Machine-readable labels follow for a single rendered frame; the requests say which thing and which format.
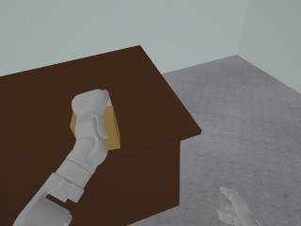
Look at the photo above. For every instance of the table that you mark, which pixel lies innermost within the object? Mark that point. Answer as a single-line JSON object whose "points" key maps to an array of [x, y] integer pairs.
{"points": [[136, 181]]}

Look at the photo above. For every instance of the sponge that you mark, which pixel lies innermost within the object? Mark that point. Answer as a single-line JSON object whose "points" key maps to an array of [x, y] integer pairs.
{"points": [[110, 126]]}

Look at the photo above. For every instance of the right robot forearm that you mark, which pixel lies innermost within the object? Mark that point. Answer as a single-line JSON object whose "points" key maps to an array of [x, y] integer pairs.
{"points": [[247, 220]]}

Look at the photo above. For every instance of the right robot hand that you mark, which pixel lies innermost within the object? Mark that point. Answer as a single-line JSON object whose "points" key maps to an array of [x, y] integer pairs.
{"points": [[229, 213]]}

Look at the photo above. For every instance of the left robot hand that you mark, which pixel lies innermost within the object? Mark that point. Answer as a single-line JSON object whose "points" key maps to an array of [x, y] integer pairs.
{"points": [[94, 100]]}

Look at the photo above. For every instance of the left robot upper arm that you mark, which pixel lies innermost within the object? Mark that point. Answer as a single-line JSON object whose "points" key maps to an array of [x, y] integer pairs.
{"points": [[47, 213]]}

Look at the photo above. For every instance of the left robot forearm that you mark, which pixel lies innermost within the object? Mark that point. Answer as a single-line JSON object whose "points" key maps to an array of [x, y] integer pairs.
{"points": [[88, 152]]}

